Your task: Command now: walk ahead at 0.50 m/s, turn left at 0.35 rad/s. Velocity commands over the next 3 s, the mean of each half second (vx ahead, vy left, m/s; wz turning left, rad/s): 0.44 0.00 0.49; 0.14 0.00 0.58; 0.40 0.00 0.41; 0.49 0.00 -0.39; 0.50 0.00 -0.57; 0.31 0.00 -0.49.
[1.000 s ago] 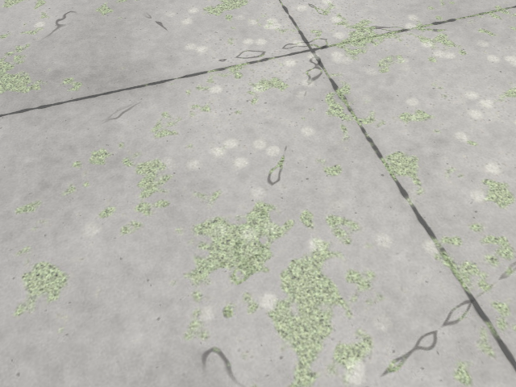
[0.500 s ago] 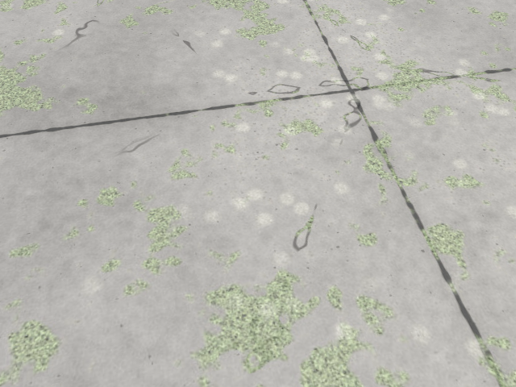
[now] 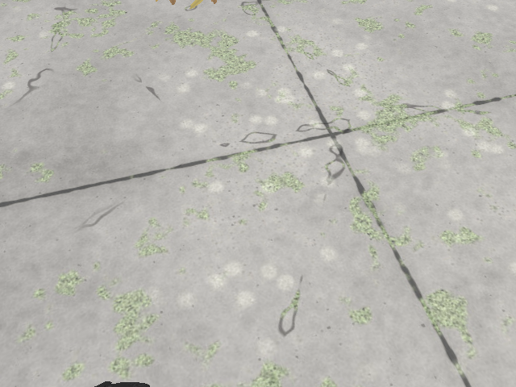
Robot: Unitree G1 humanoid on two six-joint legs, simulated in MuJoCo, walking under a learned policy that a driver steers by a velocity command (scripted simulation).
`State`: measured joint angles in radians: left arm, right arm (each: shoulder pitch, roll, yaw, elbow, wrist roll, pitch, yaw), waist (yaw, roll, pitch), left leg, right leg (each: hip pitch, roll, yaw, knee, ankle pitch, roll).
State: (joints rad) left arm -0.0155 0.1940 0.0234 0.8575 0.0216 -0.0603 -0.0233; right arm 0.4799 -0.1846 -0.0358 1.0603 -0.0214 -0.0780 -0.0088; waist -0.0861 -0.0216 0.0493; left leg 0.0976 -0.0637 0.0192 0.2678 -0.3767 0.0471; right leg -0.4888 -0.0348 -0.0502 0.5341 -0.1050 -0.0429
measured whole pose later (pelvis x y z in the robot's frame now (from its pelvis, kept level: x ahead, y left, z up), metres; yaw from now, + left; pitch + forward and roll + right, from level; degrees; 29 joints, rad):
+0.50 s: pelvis +0.24 +0.01 +0.00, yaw +16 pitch +0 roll -1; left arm 0.37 0.20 0.05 0.98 0.01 -0.08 0.03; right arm 0.05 -0.21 -0.05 0.82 -0.04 -0.01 0.06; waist 0.04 0.02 0.08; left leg -0.52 0.02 0.11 0.61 -0.09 0.10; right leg 0.03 -0.04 -0.32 0.39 -0.40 0.01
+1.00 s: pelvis +0.33 +0.04 +0.01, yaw +34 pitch +2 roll -1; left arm 0.15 0.26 0.06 0.79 0.03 0.04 0.02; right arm 0.28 -0.27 -0.09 0.81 -0.02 0.03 0.00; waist -0.05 -0.01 0.01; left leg -0.30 -0.16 -0.15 0.38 -0.10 0.12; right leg -0.47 -0.02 0.07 0.86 -0.37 0.05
